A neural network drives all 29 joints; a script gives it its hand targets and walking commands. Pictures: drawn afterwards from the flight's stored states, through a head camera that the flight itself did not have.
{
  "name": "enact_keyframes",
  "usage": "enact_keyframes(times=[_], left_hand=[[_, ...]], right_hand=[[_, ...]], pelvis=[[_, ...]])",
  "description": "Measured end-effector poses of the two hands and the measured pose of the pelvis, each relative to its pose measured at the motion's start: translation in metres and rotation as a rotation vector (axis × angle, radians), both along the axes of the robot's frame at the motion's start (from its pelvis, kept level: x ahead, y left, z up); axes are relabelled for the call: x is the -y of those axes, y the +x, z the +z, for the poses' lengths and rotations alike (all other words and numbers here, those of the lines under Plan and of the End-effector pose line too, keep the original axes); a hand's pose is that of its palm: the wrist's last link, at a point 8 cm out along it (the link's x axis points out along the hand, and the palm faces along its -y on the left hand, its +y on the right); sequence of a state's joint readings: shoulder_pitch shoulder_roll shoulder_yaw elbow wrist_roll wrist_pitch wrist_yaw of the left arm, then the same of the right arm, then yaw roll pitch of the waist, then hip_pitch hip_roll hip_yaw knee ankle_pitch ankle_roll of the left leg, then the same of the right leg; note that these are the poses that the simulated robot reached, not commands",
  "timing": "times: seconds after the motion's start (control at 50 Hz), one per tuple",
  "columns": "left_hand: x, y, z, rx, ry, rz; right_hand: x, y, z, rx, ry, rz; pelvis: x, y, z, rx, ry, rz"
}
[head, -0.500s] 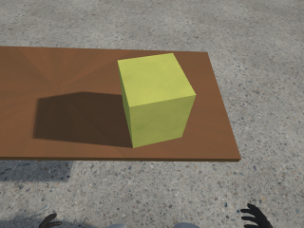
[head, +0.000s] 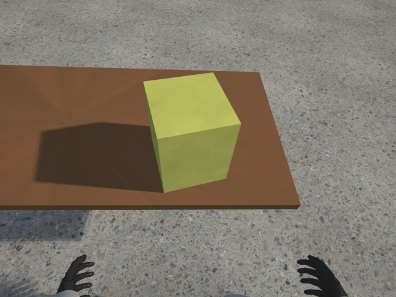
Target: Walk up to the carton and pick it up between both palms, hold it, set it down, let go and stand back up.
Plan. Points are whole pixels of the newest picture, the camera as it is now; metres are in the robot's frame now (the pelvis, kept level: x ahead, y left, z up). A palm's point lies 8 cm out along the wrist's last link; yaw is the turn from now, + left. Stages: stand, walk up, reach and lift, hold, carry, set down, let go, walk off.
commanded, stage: reach and lift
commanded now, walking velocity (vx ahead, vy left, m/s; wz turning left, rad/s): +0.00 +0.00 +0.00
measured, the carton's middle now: (188, 133) +0.54 +0.04 -0.06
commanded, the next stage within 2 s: none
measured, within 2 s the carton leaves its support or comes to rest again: neither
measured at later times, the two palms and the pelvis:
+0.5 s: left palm (91, 255) +0.20 +0.23 -0.06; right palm (320, 250) +0.22 -0.25 -0.06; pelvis +0.02 +0.00 +0.01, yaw +0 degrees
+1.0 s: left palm (102, 238) +0.23 +0.21 -0.05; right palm (311, 240) +0.24 -0.24 -0.06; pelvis +0.02 +0.01 +0.00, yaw -2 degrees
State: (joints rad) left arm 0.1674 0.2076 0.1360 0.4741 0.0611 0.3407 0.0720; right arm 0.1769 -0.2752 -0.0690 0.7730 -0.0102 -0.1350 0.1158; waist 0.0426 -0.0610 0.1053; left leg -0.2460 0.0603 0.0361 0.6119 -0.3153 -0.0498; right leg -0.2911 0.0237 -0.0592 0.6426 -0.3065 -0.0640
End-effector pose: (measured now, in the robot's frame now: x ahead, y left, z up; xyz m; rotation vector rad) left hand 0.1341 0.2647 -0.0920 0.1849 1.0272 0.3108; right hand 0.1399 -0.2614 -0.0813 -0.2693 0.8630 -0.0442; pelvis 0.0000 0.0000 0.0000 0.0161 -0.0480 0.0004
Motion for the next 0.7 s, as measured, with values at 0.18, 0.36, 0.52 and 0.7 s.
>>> enact_keyframes(times=[0.18,0.36,0.52,0.7], left_hand=[[0.005,0.020,0.016,0.129,0.012,-0.016],[0.021,0.058,0.032,0.272,-0.014,-0.020],[0.037,0.068,0.030,0.339,-0.040,-0.016],[0.047,0.076,0.028,0.437,-0.044,-0.015]], right_hand=[[-0.033,0.022,-0.006,0.086,0.082,0.049],[-0.032,0.060,0.006,0.171,0.100,0.065],[-0.010,0.084,0.022,0.230,0.099,0.027],[-0.018,0.090,0.022,0.279,0.146,0.063]], pelvis=[[0.002,-0.005,0.001,-0.062,0.003,0.009],[0.000,0.003,0.006,-0.068,0.008,0.000],[0.000,0.021,0.009,-0.060,0.001,-0.004],[-0.001,0.035,0.008,-0.071,-0.003,-0.002]])
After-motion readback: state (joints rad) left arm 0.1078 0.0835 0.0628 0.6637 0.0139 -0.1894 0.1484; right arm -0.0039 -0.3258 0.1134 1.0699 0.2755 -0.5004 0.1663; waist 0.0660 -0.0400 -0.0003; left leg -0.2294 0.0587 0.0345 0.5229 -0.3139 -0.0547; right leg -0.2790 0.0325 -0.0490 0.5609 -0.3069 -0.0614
